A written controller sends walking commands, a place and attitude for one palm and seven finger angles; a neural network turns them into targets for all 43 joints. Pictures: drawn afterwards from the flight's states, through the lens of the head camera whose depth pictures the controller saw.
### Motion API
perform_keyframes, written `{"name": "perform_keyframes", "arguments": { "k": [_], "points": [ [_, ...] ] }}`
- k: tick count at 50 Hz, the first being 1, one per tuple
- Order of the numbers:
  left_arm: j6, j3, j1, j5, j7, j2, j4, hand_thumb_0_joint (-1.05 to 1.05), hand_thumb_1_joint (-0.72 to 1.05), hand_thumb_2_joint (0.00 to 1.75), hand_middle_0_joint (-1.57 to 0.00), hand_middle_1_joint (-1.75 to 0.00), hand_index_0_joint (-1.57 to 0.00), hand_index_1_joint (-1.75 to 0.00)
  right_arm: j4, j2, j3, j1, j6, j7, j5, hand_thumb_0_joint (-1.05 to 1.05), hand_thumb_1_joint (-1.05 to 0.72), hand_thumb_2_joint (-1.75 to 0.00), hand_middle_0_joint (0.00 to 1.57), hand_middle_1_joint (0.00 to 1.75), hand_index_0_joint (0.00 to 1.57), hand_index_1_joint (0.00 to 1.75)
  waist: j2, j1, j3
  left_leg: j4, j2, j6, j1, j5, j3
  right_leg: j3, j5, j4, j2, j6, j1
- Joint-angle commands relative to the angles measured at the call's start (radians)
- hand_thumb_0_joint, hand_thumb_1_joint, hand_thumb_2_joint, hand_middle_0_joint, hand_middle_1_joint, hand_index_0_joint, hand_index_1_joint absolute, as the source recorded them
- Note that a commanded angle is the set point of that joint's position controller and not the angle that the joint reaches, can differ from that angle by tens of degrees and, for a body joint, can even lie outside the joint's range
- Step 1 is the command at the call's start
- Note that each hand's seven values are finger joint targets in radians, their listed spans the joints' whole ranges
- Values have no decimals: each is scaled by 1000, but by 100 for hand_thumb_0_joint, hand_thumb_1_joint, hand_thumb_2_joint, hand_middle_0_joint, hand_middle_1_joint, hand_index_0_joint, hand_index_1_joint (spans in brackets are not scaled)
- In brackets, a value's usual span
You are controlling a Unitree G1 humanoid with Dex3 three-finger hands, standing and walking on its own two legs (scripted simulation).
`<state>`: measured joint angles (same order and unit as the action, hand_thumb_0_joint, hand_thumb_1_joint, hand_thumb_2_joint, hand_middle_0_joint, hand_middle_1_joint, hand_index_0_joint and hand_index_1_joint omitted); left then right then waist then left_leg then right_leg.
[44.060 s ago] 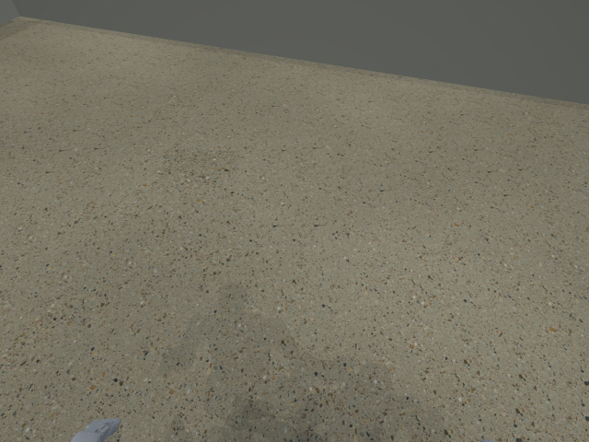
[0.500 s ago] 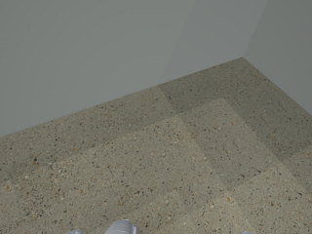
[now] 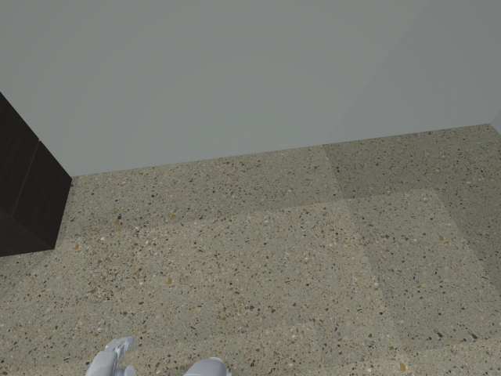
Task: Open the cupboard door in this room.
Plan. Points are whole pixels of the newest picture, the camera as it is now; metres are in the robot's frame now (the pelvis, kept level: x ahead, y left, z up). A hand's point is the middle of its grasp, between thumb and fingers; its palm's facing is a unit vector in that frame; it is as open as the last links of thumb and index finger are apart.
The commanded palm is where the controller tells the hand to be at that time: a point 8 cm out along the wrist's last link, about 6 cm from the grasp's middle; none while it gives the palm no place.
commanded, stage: turn to face it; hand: left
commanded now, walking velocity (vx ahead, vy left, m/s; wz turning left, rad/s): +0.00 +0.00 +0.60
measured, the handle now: out of the picture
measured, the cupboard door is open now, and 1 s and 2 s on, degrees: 49 49 49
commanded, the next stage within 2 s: take the last steps up to it in 1.56 s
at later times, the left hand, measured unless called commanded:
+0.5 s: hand out of the picture +0.02 +0.24 -0.16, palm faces +0.33 -0.91 -0.24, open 7.4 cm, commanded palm none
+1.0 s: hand out of the picture -0.04 +0.17 -0.17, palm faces +0.61 -0.77 -0.21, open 7.4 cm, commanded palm none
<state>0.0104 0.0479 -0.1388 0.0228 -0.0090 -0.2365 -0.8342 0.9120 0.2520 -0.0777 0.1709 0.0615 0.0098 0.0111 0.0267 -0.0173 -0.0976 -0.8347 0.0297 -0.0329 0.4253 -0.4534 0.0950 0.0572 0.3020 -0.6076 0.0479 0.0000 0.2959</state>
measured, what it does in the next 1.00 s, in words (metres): steps on the spot, turning left: left foot, then right foot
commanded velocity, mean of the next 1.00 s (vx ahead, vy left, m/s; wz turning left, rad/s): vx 0.00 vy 0.00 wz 0.60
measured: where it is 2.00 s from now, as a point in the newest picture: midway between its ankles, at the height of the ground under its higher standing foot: outside the picture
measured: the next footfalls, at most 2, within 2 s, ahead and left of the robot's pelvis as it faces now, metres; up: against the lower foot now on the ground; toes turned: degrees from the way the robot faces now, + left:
left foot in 0.30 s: +0.04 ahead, +0.13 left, +0.00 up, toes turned +17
right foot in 0.66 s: +0.11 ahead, -0.13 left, +0.00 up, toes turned +23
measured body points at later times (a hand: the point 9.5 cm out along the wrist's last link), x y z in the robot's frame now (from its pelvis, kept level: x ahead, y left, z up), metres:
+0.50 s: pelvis +0.01 +0.01 +0.01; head +0.05 +0.05 +0.45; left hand +0.00 +0.29 -0.14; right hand +0.19 -0.21 -0.12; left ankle +0.00 +0.12 -0.73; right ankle +0.04 -0.15 -0.66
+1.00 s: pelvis +0.03 -0.02 +0.00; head +0.06 +0.03 +0.44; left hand -0.08 +0.22 -0.15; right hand +0.28 -0.16 -0.13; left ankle -0.02 +0.08 -0.72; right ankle +0.07 -0.14 -0.73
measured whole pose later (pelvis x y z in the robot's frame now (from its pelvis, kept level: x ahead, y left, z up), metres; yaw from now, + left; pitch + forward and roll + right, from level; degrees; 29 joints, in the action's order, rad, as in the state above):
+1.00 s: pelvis +0.03 -0.02 +0.00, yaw +38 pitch +0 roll +1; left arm 0.01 0.04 -0.25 0.03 0.00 -0.23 -0.87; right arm 0.90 0.25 -0.07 0.11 0.06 0.04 0.01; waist -0.06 0.00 -0.11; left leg -0.63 -0.01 -0.04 0.32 -0.32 -0.09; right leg 0.22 0.40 -0.63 0.16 0.04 0.21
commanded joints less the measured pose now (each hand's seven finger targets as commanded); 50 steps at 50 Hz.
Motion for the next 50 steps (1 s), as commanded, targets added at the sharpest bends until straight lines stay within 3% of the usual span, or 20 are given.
{"name": "perform_keyframes", "arguments": {
  "k": [1,3,9,13,14,15,16,21,30,31,32,33,34,35,37,39,45,48,49,50],
  "points": [
    [-11,37,-12,-2,-22,-165,65,0,90,90,-20,-30,-20,-30,-81,99,-38,-37,-5,13,9,0,-90,-90,20,30,20,30,-274,3,70,-436,-60,-23,170,8,-50,-205,-148,327,302,-118,-81],
    [-13,31,-6,-1,-21,-139,69,0,90,90,-20,-30,-20,-30,-80,78,-27,-43,-4,22,6,0,-90,-90,20,30,20,30,-279,1,68,-357,-69,-38,152,38,-95,-70,-314,295,262,-99,-114],
    [-16,54,-151,7,-21,-203,21,0,90,90,-20,-30,-20,-30,-102,33,1,-131,-22,26,-4,0,-90,-90,20,30,20,30,-215,75,136,55,-41,-34,43,-3,-199,-11,-632,164,310,-115,-293],
    [-11,60,-109,-7,-10,-199,22,0,90,90,-20,-30,-20,-30,-76,88,-12,4,-37,21,0,0,-90,-90,20,30,20,30,-156,-8,194,378,-32,3,-256,274,-189,82,-514,-43,281,-19,-140],
    [-4,53,-103,-13,-4,-151,47,0,90,90,-20,-30,-20,-30,-63,189,-37,77,-46,15,9,0,-90,-90,20,30,20,30,75,-50,243,420,-218,85,-435,501,55,131,-193,-238,190,47,73],
    [1,28,-35,-16,-2,-81,93,0,90,90,-20,-30,-20,-30,-52,286,-62,159,-45,3,11,0,-90,-90,20,30,20,30,299,-98,243,463,-456,246,-480,888,371,87,388,-453,64,102,301],
    [14,30,14,-7,-9,-118,104,0,90,90,-20,-30,-20,-30,-31,289,-57,185,-39,-6,10,0,-90,-90,20,30,20,30,176,-98,240,442,-480,303,-448,851,339,-39,369,-546,80,78,317],
    [28,41,-31,-5,3,-106,36,0,90,90,-20,-30,-20,-30,-86,187,-21,-19,-48,-27,13,0,-90,-90,20,30,20,30,156,5,126,486,-255,183,-230,518,150,-61,124,-506,55,82,241],
    [12,37,-83,-13,-1,-93,39,0,90,90,-20,-30,-20,-30,-97,199,-41,-44,-33,-17,13,0,-90,-90,20,30,20,30,151,28,161,421,-201,164,-120,427,230,-18,51,-25,-42,65,-55],
    [5,43,-128,-13,-4,-107,29,0,90,90,-20,-30,-20,-30,-106,184,-41,-65,-31,-16,7,0,-90,-90,20,30,20,30,115,55,170,372,-169,135,-51,383,219,-20,-36,111,-34,61,-167],
    [-7,56,-171,-4,-12,-167,26,0,90,90,-20,-30,-20,-30,-117,144,-36,-68,-31,-10,-3,0,-90,-90,20,30,20,30,-33,78,189,259,-93,81,70,251,163,-141,-14,268,81,33,-301],
    [-14,75,-184,12,-19,-259,27,0,90,90,-20,-30,-20,-30,-141,75,-27,-75,-34,-5,-6,0,-90,-90,20,30,20,30,-340,93,166,-4,58,-9,219,-61,-52,-433,-47,366,370,-76,-331],
    [-12,63,-161,5,-22,-264,36,0,90,90,-20,-30,-20,-30,-142,119,-34,-93,-30,1,3,0,-90,-90,20,30,20,30,-312,86,136,-240,7,-4,193,-165,-29,-453,-108,372,462,-150,-181],
    [-11,49,-87,3,-20,-221,54,0,90,90,-20,-30,-20,-30,-134,109,-31,-64,-26,10,7,0,-90,-90,20,30,20,30,-219,38,100,-331,-19,0,177,-81,-13,-331,-104,353,389,-159,-122],
    [-13,39,-24,-2,-23,-159,65,0,90,90,-20,-30,-20,-30,-88,102,-36,-42,-12,15,7,0,-90,-90,20,30,20,30,-270,1,102,-399,-51,-25,190,6,-47,-188,-303,291,293,-118,-157],
    [-18,31,-45,-2,-22,-145,60,0,90,90,-20,-30,-20,-30,-92,79,-22,-67,-10,21,2,0,-90,-90,20,30,20,30,-265,12,97,-305,-56,-40,164,22,-95,-69,-480,254,263,-108,-195],
    [-15,56,-155,7,-20,-207,18,0,90,90,-20,-30,-20,-30,-107,37,1,-140,-23,27,-4,0,-90,-90,20,30,20,30,-234,71,118,71,-31,-27,28,7,-202,-7,-644,154,305,-106,-275],
    [-11,62,-129,-2,-12,-209,17,0,90,90,-20,-30,-20,-30,-87,69,-5,-52,-32,23,0,0,-90,-90,20,30,20,30,-207,18,149,285,-16,-4,-162,175,-210,54,-557,33,288,-43,-182],
    [-8,59,-113,-9,-8,-194,25,0,90,90,-20,-30,-20,-30,-71,112,-17,20,-39,21,4,0,-90,-90,20,30,20,30,-112,-27,191,383,-54,19,-317,332,-155,96,-464,-103,268,2,-81],
    [-2,46,-98,-17,0,-126,59,0,90,90,-20,-30,-20,-30,-60,233,-48,102,-48,13,13,0,-90,-90,20,30,20,30,194,-70,241,424,-318,149,-481,647,215,139,60,-342,122,83,186]
  ]
}}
